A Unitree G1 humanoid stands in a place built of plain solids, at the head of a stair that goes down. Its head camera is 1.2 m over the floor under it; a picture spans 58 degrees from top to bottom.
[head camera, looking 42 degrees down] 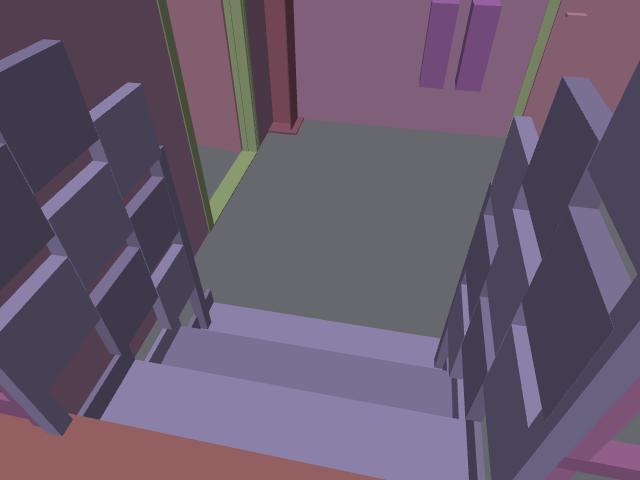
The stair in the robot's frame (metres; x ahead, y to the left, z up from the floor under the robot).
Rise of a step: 0.19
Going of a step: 0.30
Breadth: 1.22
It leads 11 degrees to the right of straight ahead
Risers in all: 4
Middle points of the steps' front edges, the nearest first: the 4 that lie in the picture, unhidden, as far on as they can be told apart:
0.48 0.16 0.00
0.77 0.10 -0.19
1.07 0.04 -0.38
1.36 -0.02 -0.57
